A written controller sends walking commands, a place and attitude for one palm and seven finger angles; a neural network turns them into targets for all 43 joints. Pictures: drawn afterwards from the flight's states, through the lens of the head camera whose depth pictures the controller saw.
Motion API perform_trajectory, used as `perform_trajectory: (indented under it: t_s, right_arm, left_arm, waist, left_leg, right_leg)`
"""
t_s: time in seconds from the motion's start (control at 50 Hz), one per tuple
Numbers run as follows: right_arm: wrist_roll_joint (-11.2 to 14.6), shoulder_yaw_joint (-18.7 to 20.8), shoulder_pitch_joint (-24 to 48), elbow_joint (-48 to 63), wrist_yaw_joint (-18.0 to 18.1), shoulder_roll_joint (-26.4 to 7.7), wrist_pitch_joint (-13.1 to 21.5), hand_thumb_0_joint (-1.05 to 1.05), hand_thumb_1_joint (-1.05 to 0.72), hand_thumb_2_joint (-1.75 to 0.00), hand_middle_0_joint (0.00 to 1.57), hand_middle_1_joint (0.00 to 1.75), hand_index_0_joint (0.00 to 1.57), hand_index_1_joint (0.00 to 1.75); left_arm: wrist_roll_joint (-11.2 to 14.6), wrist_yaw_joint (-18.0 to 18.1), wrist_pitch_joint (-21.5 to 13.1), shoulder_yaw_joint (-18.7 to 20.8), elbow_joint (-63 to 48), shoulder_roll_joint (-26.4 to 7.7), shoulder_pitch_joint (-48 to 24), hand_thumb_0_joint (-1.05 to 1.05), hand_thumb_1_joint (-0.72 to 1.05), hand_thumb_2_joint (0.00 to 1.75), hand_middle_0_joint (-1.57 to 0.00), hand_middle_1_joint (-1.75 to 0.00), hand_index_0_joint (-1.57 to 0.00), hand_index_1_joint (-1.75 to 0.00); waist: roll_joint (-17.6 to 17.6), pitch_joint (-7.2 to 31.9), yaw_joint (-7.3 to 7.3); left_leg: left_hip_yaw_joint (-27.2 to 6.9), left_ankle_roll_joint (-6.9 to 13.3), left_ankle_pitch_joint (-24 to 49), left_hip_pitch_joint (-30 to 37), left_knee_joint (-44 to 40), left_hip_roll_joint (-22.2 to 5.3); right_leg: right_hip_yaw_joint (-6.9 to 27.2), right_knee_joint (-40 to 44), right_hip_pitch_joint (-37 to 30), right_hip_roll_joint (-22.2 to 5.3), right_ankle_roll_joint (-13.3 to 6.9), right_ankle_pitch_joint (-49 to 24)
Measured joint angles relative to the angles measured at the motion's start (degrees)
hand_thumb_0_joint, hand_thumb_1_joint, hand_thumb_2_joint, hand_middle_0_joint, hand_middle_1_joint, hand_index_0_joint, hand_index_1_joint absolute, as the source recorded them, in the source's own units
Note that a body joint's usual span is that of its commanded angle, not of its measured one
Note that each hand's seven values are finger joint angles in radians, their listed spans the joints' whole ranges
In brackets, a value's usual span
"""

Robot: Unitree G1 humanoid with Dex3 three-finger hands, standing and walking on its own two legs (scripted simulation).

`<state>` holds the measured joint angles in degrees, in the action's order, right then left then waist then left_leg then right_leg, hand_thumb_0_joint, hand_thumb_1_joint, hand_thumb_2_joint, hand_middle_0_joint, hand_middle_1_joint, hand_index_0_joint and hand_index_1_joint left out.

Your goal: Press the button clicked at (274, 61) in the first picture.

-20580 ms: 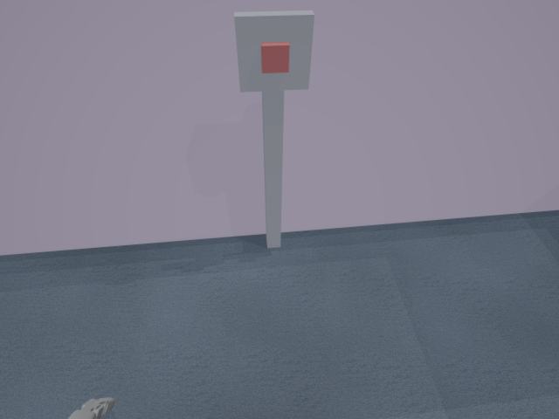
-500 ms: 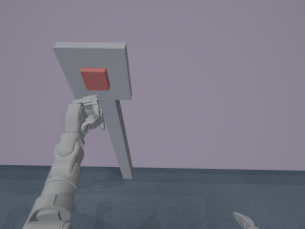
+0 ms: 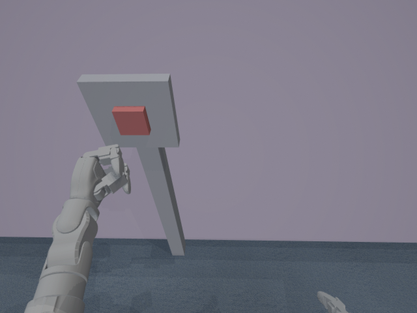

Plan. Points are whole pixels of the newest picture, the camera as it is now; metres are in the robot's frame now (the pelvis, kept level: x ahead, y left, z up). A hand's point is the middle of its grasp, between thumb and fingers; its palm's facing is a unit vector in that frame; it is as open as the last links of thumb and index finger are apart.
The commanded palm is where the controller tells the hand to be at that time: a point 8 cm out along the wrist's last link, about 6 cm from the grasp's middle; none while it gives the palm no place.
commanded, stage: draw the hand back to the body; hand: left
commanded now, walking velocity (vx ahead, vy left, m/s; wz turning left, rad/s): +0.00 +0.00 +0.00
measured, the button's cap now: (132, 120) +0.50 +0.19 +0.12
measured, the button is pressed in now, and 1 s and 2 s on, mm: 0 0 0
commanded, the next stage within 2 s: step back with the hand held close in 1.22 s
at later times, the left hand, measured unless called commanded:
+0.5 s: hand (74, 219) +0.23 +0.21 +0.15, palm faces +0.24 -0.94 -0.23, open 3.1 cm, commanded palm +0.19 +0.26 +0.16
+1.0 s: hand (8, 241) +0.18 +0.25 +0.19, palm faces +0.41 -0.82 -0.40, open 3.1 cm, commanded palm +0.13 +0.29 +0.20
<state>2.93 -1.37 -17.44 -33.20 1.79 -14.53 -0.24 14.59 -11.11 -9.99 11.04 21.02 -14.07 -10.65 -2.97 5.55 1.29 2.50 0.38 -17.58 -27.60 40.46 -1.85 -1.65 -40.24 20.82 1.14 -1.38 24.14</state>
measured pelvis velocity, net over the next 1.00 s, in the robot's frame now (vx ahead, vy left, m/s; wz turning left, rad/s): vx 0.01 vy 0.01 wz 0.01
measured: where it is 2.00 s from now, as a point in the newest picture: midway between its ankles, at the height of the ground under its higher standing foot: outside the picture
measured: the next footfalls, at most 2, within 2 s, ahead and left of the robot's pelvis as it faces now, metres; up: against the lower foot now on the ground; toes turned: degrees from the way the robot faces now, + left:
none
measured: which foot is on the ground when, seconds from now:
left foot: down 0.00-1.00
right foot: down 0.00-1.00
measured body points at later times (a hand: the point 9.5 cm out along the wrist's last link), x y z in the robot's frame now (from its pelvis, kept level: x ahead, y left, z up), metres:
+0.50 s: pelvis -0.01 +0.01 +0.02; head -0.03 -0.01 +0.47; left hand +0.21 +0.26 +0.16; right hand +0.20 -0.20 -0.05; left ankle +0.03 +0.12 -0.72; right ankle -0.04 -0.10 -0.72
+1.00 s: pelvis +0.01 +0.01 +0.03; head -0.02 -0.02 +0.47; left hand +0.15 +0.29 +0.21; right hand +0.20 -0.21 -0.06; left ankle +0.03 +0.12 -0.72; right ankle -0.04 -0.10 -0.72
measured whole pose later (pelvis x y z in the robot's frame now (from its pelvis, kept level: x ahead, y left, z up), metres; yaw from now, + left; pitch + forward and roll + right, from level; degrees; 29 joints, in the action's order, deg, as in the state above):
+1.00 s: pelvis +0.01 +0.01 +0.03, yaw +1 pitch -5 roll +0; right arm -0.2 -1.2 -11.3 -35.0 4.3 -13.4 3.0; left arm 4.2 5.6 -6.1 16.6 -27.7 -19.2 32.1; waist -4.2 -0.2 -3.7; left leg 2.5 0.8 -11.3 -7.7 23.9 -0.6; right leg -1.7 -20.6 -0.5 0.6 -0.7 16.1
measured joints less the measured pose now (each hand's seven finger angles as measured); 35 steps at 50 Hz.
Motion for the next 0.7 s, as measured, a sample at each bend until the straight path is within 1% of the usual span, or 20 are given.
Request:
perform_trajectory:
  t_s: [0.1,0.26,0.3,0.34,0.38,0.44,0.56,0.7]
  right_arm:
    - [0.4,0.2,0.5,0.6,0.6,-0.3,0.8,0.01,-0.91,-0.89,0.20,0.30,0.20,0.30]
    - [0.5,-0.1,4.6,1.7,1.6,-0.5,3.7,0.01,-0.91,-0.89,0.20,0.30,0.20,0.30]
    - [-0.2,-0.5,6.0,1.5,2.1,0.0,4.0,0.01,-0.91,-0.89,0.20,0.30,0.20,0.30]
    - [-0.7,-1.0,7.3,1.5,2.6,0.6,3.9,0.01,-0.91,-0.89,0.20,0.30,0.20,0.30]
    - [-1.1,-1.4,8.1,1.5,2.9,1.1,3.5,0.01,-0.91,-0.89,0.20,0.30,0.20,0.30]
    - [-1.7,-2.0,8.6,1.2,3.1,1.7,3.0,0.01,-0.91,-0.89,0.20,0.30,0.20,0.30]
    - [-2.6,-2.5,8.1,-0.4,3.2,2.3,2.5,0.01,-0.91,-0.89,0.20,0.30,0.20,0.30]
    - [-3.2,-2.1,6.9,-1.9,2.5,2.2,2.0,0.01,-0.91,-0.89,0.20,0.30,0.20,0.30]
  left_arm:
    - [0.8,-0.5,3.1,0.4,-7.7,-0.6,6.7,0.02,0.90,0.90,-1.30,-1.50,-1.30,-1.50]
    - [1.7,-1.5,5.9,-1.2,-19.6,-0.3,13.3,0.02,0.90,0.90,-1.30,-1.50,-1.30,-1.50]
    - [-1.6,2.1,6.0,-2.6,-22.6,-1.0,15.0,0.02,0.90,0.90,-1.30,-1.50,-1.30,-1.50]
    - [-4.2,6.0,5.7,-3.7,-25.1,-1.3,17.0,0.02,0.90,0.90,-1.30,-1.50,-1.30,-1.50]
    - [-6.1,9.0,5.8,-4.4,-27.0,-1.3,18.9,0.02,0.90,0.90,-1.30,-1.50,-1.30,-1.50]
    - [-8.1,12.1,6.1,-4.8,-29.3,-1.2,21.6,0.02,0.89,0.90,-1.30,-1.50,-1.30,-1.50]
    - [-10.0,15.4,6.2,-3.5,-34.3,-2.1,26.4,0.02,0.89,0.90,-1.30,-1.50,-1.30,-1.50]
    - [-10.4,16.5,5.4,-0.7,-39.7,-2.7,31.6,0.02,0.89,0.90,-1.30,-1.50,-1.30,-1.50]
  waist:
    - [-0.1,-0.7,-0.89]
    - [-0.5,-1.3,-2.45]
    - [-0.4,-1.9,-2.75]
    - [-0.3,-2.5,-2.92]
    - [-0.1,-3.4,-3.18]
    - [0.0,-4.7,-3.54]
    - [-0.3,-6.2,-4.28]
    - [-1.0,-6.6,-4.39]
  left_leg:
    - [-0.2,0.1,0.4,2.3,-1.1,0.2]
    - [-1.1,0.3,1.3,4.6,-2.4,0.8]
    - [-1.0,0.3,1.9,6.2,-3.7,0.9]
    - [-0.8,0.3,2.9,8.0,-5.7,0.9]
    - [-0.8,0.4,3.9,9.7,-7.7,1.0]
    - [-0.7,0.4,5.2,12.2,-10.4,1.1]
    - [-0.5,0.5,6.8,16.3,-14.5,1.3]
    - [-0.1,0.7,7.5,19.2,-17.1,1.7]
  right_leg:
    - [-0.2,1.6,-2.6,-0.1,0.1,-0.5]
    - [-1.1,3.3,-5.5,-0.5,0.3,-1.4]
    - [-1.0,4.6,-7.1,-0.6,0.4,-2.0]
    - [-0.9,6.5,-8.7,-0.6,0.4,-3.0]
    - [-0.8,8.5,-10.4,-0.6,0.4,-4.1]
    - [-0.8,11.4,-12.9,-0.6,0.5,-5.5]
    - [-0.6,16.0,-17.2,-0.7,0.6,-7.6]
    - [-0.2,18.6,-19.9,-1.0,0.9,-8.4]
